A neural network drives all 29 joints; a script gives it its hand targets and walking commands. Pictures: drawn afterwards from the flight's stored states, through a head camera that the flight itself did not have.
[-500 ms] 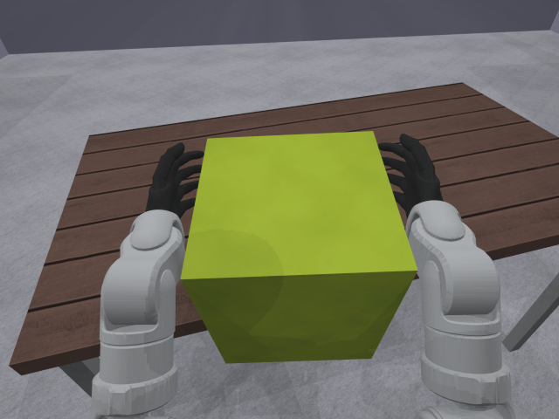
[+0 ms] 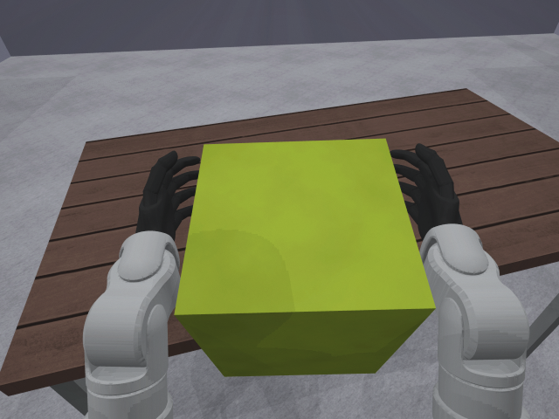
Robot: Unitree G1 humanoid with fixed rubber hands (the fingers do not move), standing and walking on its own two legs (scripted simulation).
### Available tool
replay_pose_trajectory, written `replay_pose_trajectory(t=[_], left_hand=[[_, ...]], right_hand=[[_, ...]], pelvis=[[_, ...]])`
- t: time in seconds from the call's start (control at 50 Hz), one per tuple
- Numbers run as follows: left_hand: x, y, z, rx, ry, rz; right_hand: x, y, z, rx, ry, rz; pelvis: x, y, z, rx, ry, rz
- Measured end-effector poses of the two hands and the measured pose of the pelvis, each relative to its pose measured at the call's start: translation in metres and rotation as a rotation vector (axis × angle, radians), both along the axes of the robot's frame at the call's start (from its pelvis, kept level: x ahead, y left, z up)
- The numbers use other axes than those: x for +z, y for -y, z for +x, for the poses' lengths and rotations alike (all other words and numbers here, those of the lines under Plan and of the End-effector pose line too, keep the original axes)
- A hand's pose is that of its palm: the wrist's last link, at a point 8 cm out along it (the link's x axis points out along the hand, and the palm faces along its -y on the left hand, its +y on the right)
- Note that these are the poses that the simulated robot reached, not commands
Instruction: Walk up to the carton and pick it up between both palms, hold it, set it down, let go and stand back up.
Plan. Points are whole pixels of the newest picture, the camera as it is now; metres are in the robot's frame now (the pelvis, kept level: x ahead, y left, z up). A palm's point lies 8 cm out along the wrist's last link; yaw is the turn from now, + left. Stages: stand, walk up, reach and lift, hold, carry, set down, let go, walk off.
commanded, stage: hold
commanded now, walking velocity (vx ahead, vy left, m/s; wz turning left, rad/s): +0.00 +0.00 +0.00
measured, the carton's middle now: (297, 269) +0.29 +0.00 +0.14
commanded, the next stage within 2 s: none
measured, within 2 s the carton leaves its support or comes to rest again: neither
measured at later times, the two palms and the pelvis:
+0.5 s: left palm (158, 208) +0.28 +0.14 +0.25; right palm (452, 199) +0.28 -0.16 +0.25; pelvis -0.05 +0.00 +0.00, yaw +1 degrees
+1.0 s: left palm (167, 185) +0.34 +0.15 +0.24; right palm (426, 168) +0.34 -0.15 +0.25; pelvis -0.03 +0.01 +0.00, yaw +0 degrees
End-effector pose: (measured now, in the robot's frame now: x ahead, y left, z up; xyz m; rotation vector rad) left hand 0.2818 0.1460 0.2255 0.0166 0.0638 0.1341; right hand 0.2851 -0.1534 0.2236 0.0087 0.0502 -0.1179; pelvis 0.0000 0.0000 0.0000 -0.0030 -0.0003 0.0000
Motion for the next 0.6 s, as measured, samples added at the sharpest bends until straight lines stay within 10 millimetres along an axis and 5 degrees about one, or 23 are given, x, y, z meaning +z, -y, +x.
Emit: replay_pose_trajectory(t=[0.24, 0.48, 0.6], left_hand=[[-0.015, 0.006, -0.004, -0.033, -0.073, 0.015], [0.023, 0.006, -0.002, -0.021, -0.008, 0.029], [0.025, 0.002, 0.008, -0.019, -0.058, 0.038]], right_hand=[[-0.009, 0.006, -0.012, -0.021, -0.072, -0.025], [0.027, 0.007, -0.007, -0.005, -0.001, -0.025], [0.037, 0.004, 0.007, 0.015, -0.040, -0.036]], pelvis=[[-0.001, 0.000, -0.028, 0.010, 0.013, 0.003], [-0.003, 0.000, -0.046, 0.010, 0.012, 0.007], [-0.003, 0.001, -0.049, 0.008, 0.026, 0.007]])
